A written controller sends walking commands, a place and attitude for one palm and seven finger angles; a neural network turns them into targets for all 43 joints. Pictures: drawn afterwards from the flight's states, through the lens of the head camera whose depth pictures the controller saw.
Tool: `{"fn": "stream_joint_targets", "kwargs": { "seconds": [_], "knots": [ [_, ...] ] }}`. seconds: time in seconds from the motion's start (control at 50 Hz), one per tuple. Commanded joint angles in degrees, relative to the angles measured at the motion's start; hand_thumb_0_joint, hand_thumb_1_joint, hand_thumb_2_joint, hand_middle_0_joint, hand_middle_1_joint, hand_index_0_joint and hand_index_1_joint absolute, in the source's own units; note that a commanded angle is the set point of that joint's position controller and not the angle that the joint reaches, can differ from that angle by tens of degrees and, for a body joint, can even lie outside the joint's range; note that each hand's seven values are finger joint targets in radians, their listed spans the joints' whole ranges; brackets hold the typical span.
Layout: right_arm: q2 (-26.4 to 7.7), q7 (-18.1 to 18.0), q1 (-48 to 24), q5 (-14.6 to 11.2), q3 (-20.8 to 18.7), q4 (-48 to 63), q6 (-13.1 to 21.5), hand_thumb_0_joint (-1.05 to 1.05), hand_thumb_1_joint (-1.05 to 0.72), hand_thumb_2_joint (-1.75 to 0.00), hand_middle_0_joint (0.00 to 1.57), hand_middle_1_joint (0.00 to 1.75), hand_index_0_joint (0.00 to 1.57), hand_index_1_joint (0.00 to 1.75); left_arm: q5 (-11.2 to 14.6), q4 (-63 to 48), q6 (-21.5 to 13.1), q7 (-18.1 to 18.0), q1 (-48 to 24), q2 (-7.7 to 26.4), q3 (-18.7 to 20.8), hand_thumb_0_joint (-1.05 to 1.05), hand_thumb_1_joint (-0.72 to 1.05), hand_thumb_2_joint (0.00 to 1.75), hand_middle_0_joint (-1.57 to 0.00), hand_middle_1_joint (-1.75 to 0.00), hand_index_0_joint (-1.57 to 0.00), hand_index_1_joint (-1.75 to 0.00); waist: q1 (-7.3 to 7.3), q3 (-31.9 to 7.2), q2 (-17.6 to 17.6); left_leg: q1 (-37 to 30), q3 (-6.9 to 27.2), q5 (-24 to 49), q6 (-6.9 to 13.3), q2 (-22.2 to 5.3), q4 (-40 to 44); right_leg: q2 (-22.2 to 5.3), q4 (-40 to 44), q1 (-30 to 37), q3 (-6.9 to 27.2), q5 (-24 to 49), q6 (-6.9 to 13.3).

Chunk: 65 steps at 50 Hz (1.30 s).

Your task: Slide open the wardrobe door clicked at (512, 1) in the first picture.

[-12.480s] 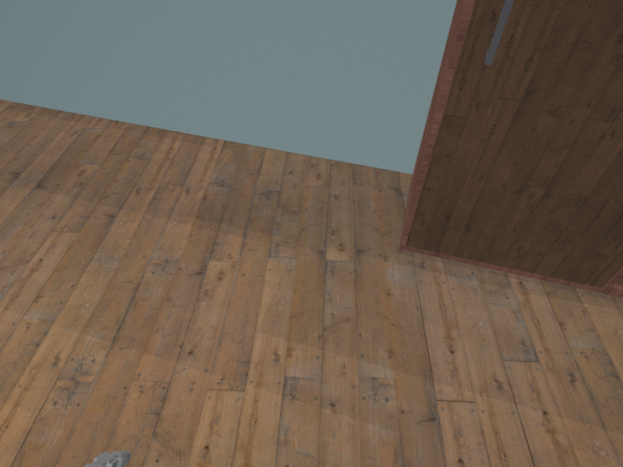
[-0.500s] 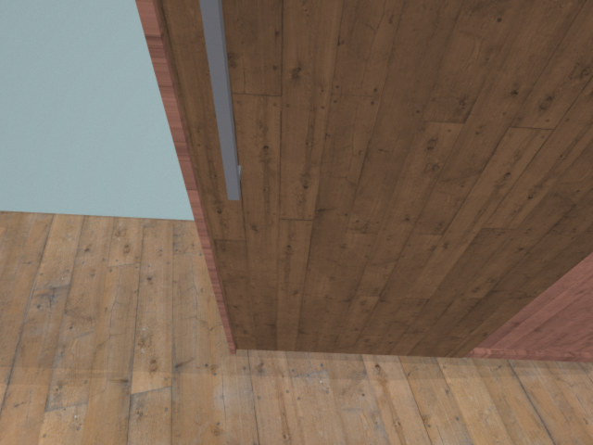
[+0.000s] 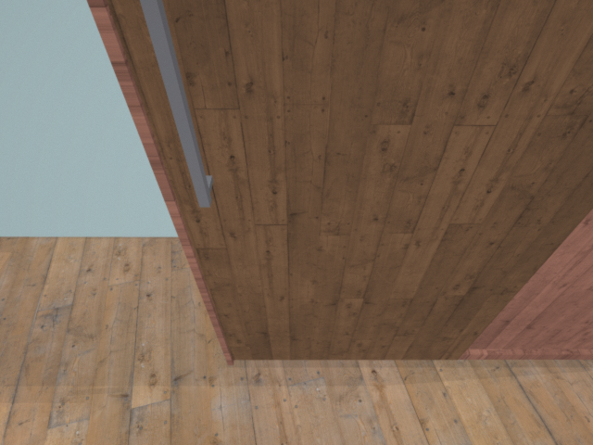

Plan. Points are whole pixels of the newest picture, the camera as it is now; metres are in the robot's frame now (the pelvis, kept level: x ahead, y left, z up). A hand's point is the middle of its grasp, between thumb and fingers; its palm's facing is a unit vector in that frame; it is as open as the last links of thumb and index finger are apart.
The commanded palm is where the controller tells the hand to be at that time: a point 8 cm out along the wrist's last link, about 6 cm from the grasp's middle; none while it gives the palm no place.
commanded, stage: come to a stop and stand still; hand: left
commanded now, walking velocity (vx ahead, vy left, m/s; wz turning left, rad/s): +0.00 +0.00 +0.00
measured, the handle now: (184, 105) +0.47 +0.18 +0.23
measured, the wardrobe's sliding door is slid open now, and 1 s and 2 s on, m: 0.00 0.00 0.00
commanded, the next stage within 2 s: look again from close up in 1.00 s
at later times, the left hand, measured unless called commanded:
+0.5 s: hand out of the picture -0.02 +0.17 -0.18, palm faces +0.01 -0.99 -0.16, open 7.4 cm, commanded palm none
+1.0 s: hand out of the picture -0.08 +0.22 -0.18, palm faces +0.03 -0.99 -0.17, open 7.4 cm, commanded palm none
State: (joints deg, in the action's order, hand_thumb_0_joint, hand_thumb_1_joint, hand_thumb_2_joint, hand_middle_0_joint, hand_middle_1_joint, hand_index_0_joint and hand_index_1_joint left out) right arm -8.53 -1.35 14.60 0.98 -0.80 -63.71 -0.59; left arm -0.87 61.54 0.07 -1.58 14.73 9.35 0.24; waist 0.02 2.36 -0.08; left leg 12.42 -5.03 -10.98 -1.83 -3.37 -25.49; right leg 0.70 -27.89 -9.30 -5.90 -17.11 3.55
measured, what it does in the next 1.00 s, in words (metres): shifts its weight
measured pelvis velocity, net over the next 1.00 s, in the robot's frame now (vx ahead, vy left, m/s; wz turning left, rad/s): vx -0.04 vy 0.06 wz -0.01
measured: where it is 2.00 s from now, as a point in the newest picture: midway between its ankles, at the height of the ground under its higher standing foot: outside the picture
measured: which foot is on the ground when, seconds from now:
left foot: down 0.00-1.00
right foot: down 0.00-1.00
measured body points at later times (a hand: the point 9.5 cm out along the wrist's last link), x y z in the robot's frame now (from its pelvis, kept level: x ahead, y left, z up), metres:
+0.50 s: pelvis -0.01 +0.02 -0.01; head -0.01 +0.02 +0.44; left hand -0.02 +0.22 -0.17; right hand +0.01 -0.21 -0.16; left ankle +0.02 +0.12 -0.74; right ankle -0.02 -0.07 -0.74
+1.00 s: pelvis -0.04 +0.06 +0.00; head -0.05 +0.06 +0.45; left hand -0.08 +0.27 -0.16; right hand -0.04 -0.17 -0.16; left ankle +0.02 +0.12 -0.74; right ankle -0.02 -0.07 -0.73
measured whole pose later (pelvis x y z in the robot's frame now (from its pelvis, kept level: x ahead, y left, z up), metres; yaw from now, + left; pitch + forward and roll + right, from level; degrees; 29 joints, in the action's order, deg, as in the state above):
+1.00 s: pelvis -0.04 +0.06 +0.00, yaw -1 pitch -2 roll -1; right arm -8.9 -1.3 19.1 1.4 -1.0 -60.5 -1.7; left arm -2.0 60.8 1.9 -0.9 24.4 7.9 0.7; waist 0.3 -0.2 0.9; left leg 15.7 -4.7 -10.2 5.1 2.0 -27.2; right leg -0.2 -29.8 -13.4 -2.5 -18.8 1.9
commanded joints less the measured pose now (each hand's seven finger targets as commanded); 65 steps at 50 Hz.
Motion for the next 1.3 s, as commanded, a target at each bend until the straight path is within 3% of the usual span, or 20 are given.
{"fn": "stream_joint_targets", "kwargs": {
  "seconds": [0.0,0.26,0.28,0.3,0.32,0.34,0.38,0.42,0.44,0.48,0.52,0.58,0.8,0.92,0.98,1.02,1.04,1.1,1.2,1.28],
  "knots": [
    [-3.14,-0.29,2.70,0.06,0.24,0.93,1.14,0.00,-0.90,-0.90,0.20,0.30,0.20,0.30,0.19,-0.94,-1.25,-0.16,3.76,5.15,0.85,0.00,0.90,0.90,-0.20,-0.30,-0.20,-0.30,0.36,3.39,-0.70,-1.16,3.85,2.09,1.80,-2.92,4.07,-8.12,11.67,-4.62,9.04,3.63,-0.91],
    [-2.10,-0.64,5.76,-0.09,0.56,-1.22,1.56,0.00,-0.90,-0.90,0.20,0.30,0.20,0.30,0.36,1.06,-1.78,-0.46,6.63,3.32,0.57,0.00,0.90,0.90,-0.20,-0.30,-0.20,-0.30,0.30,2.54,-0.51,-2.18,3.48,3.48,1.44,-3.10,4.48,-7.61,11.90,-2.94,8.31,6.99,-0.77],
    [-4.62,-0.26,-2.30,-0.61,-0.28,2.95,2.21,0.00,-0.90,-0.90,0.20,0.30,0.20,0.30,-0.44,2.77,-3.11,-2.81,12.47,4.81,0.84,0.00,0.90,0.90,-0.20,-0.30,-0.20,-0.30,3.34,3.98,-1.69,4.99,0.54,-4.09,-0.03,-1.73,-11.25,-12.92,10.93,-2.48,16.49,43.25,-6.78],
    [-2.67,-0.60,2.04,-0.54,0.14,5.96,1.94,0.00,-0.90,-0.90,0.20,0.30,0.20,0.30,-0.59,1.45,-3.90,-2.98,11.64,8.39,1.58,0.00,0.90,0.90,-0.20,-0.30,-0.20,-0.30,-0.67,-1.77,-2.96,8.24,1.55,-9.99,0.72,1.74,-13.41,-16.26,5.12,9.11,13.99,77.36,-6.23],
    [-1.00,-0.81,5.24,-0.72,-0.25,5.53,1.90,0.00,-0.90,-0.90,0.20,0.30,0.20,0.30,-0.43,0.05,-3.89,-2.87,11.56,7.87,1.76,0.00,0.90,0.90,-0.20,-0.30,-0.20,-0.30,-0.58,-6.72,-4.43,8.51,1.75,-11.06,2.18,1.64,-13.63,-16.84,0.28,13.33,12.05,83.53,-5.21],
    [-0.87,-0.80,4.53,-0.93,-0.28,5.71,1.91,0.00,-0.90,-0.90,0.20,0.30,0.20,0.30,-0.30,0.06,-3.63,-2.95,12.38,6.21,1.25,0.00,0.90,0.90,-0.20,-0.30,-0.20,-0.30,-0.43,-9.42,-5.06,8.67,1.04,-10.48,2.07,2.64,-12.61,-14.40,-1.50,14.84,8.87,82.06,-2.13],
    [-1.37,-0.51,4.48,-1.18,-0.33,5.76,1.66,0.00,-0.90,-0.90,0.20,0.30,0.20,0.30,-0.12,-1.03,-3.25,-2.41,10.19,5.30,0.80,0.00,0.90,0.90,-0.20,-0.30,-0.20,-0.30,-0.68,-9.58,-9.29,3.76,2.23,-6.52,2.42,2.19,-8.89,-12.41,0.19,10.42,8.33,60.18,1.62],
    [-1.53,-0.37,6.24,-0.76,-0.36,5.15,1.37,0.00,-0.90,-0.90,0.20,0.30,0.20,0.30,0.02,-2.04,-2.45,-2.07,6.68,4.00,0.46,0.00,0.90,0.90,-0.20,-0.30,-0.20,-0.30,-1.94,-3.41,-6.43,-2.06,3.20,-1.03,2.47,1.13,-2.43,-10.10,2.69,-0.53,8.30,29.29,1.07],
    [-2.67,-0.39,6.24,-0.47,-0.37,5.14,1.55,0.00,-0.90,-0.90,0.20,0.30,0.20,0.30,0.06,-1.98,-2.02,-1.87,6.44,3.03,0.23,0.00,0.90,0.90,-0.20,-0.30,-0.20,-0.30,-1.79,0.15,-1.43,-2.06,4.93,1.14,2.97,-0.72,-0.29,-8.57,3.90,-4.72,8.54,15.93,0.25],
    [-4.79,-0.41,5.00,-0.09,-0.33,6.03,1.58,0.00,-0.90,-0.90,0.20,0.30,0.20,0.30,0.01,-2.00,-1.66,-1.79,7.82,1.93,0.15,0.00,0.90,0.90,-0.20,-0.30,-0.20,-0.30,-0.40,5.56,0.37,3.60,8.75,-0.19,4.71,-3.90,2.22,-5.89,7.11,-7.05,8.76,2.44,-0.60],
    [-4.39,-0.25,4.00,-0.04,-0.07,6.33,1.49,0.00,-0.90,-0.90,0.20,0.30,0.20,0.30,-0.24,-1.82,-1.23,-1.50,7.71,2.77,0.00,0.00,0.90,0.90,-0.20,-0.30,-0.20,-0.30,-0.11,7.70,5.26,6.28,10.14,-6.63,4.68,-2.72,5.18,-5.71,7.19,-7.25,8.84,-2.85,-0.26],
    [-6.08,-0.10,4.16,0.26,-0.42,7.48,1.26,0.00,-0.90,-0.90,0.20,0.30,0.20,0.30,-0.46,-2.18,-0.84,-1.06,8.55,3.02,0.08,0.00,0.90,0.90,-0.20,-0.30,-0.20,-0.30,0.17,8.12,3.97,9.94,12.48,-16.95,5.08,-2.85,9.46,-4.57,6.14,-6.43,7.91,-5.22,-0.56],
    [-9.91,-0.47,4.75,0.46,-1.71,7.82,0.66,0.00,-0.90,-0.90,0.20,0.30,0.20,0.30,-1.28,-3.09,0.63,0.06,11.50,2.14,0.48,0.00,0.90,0.90,-0.20,-0.30,-0.20,-0.30,0.71,2.65,2.04,8.59,19.58,-28.49,8.04,-7.76,15.98,-0.95,-2.92,-6.43,2.32,-6.72,-1.52],
    [-9.62,-0.85,3.93,0.50,-2.03,6.84,0.22,0.00,-0.90,-0.90,0.20,0.30,0.20,0.30,-1.11,-2.38,1.24,0.62,14.63,0.36,0.96,0.00,0.90,0.90,-0.20,-0.30,-0.20,-0.30,1.34,3.36,3.07,12.24,17.26,-27.92,8.42,-7.89,15.40,0.00,-1.34,-2.61,2.46,-4.49,-1.32],
    [-7.35,-0.54,3.52,0.47,-1.62,6.45,0.05,0.00,-0.90,-0.90,0.20,0.30,0.20,0.30,-1.01,-1.15,0.61,0.14,17.26,0.77,1.18,0.00,0.90,0.90,-0.20,-0.30,-0.20,-0.30,1.89,5.21,-0.54,16.08,12.44,-27.27,5.96,-2.71,11.29,-1.91,5.04,-0.45,7.41,-9.66,-0.24],
    [-4.34,-0.26,4.36,0.18,-0.77,6.32,0.02,0.00,-0.90,-0.90,0.20,0.30,0.20,0.30,-0.50,-1.25,-0.43,-0.43,16.07,2.12,1.16,0.00,0.90,0.90,-0.20,-0.30,-0.20,-0.30,0.48,6.16,-7.32,12.74,7.29,-17.35,4.17,2.09,1.37,-8.43,13.57,-7.21,17.94,-20.02,2.43],
    [-2.66,-0.10,5.38,0.07,-0.33,5.72,0.12,0.00,-0.90,-0.90,0.20,0.30,0.20,0.30,-0.08,-1.50,-0.88,-0.60,13.95,2.89,1.14,0.00,0.90,0.90,-0.20,-0.30,-0.20,-0.30,-0.86,5.69,-9.51,7.56,4.74,-10.31,3.68,3.31,-3.35,-10.96,16.66,-11.42,20.18,-21.27,3.15],
    [-0.91,-0.25,9.32,-0.13,0.43,3.33,0.98,0.00,-0.90,-0.90,0.20,0.30,0.20,0.30,0.32,-1.62,-1.77,-0.66,10.69,2.05,0.61,0.00,0.90,0.90,-0.20,-0.30,-0.20,-0.30,-2.94,3.07,-5.41,-2.16,5.66,-3.77,3.78,1.76,-2.41,-8.77,14.34,-15.70,15.42,-12.22,1.80],
    [-4.36,-0.49,7.32,-0.18,-0.13,2.93,1.73,0.00,-0.90,-0.90,0.20,0.30,0.20,0.30,-0.46,-0.02,-1.06,-0.60,14.25,0.28,-0.11,0.00,0.90,0.90,-0.20,-0.30,-0.20,-0.30,0.36,7.33,5.50,9.63,14.61,-19.57,5.45,-3.99,11.19,-3.58,5.33,-7.49,8.68,-3.22,-0.72],
    [-3.60,-0.68,6.70,-0.38,0.04,3.04,2.35,0.00,-0.90,-0.90,0.20,0.30,0.20,0.30,-0.28,1.12,-1.45,-0.61,15.69,-0.46,-0.40,0.00,0.90,0.90,-0.20,-0.30,-0.20,-0.30,1.03,5.06,2.44,8.62,13.02,-13.55,5.50,-3.31,10.71,-4.58,5.67,-3.78,9.05,3.13,-0.80]
  ]
}}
